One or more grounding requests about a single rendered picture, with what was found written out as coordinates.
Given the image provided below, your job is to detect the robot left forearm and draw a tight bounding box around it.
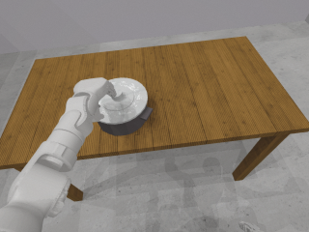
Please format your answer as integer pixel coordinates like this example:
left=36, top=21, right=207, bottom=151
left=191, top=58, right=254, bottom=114
left=7, top=90, right=98, bottom=205

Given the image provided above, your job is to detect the pot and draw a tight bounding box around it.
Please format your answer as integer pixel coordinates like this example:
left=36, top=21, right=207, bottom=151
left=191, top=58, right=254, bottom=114
left=98, top=105, right=153, bottom=136

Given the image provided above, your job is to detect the robot left upper arm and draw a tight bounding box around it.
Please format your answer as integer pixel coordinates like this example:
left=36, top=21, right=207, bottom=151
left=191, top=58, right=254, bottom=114
left=0, top=162, right=71, bottom=232

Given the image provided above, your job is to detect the robot right hand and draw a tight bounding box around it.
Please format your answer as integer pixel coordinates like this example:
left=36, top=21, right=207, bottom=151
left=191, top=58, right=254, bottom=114
left=239, top=221, right=264, bottom=232

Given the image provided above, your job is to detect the knob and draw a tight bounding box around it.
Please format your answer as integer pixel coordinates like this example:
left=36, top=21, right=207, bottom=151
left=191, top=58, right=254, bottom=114
left=111, top=88, right=123, bottom=101

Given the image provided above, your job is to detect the robot left hand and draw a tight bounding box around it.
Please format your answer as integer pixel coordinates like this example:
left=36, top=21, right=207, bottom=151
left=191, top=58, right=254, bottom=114
left=73, top=77, right=117, bottom=123

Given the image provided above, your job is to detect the lid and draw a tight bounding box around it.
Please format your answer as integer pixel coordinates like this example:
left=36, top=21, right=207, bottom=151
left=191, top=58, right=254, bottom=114
left=98, top=77, right=148, bottom=125

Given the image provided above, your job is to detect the table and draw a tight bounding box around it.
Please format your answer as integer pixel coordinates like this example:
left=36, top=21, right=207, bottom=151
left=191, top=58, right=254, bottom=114
left=0, top=36, right=309, bottom=202

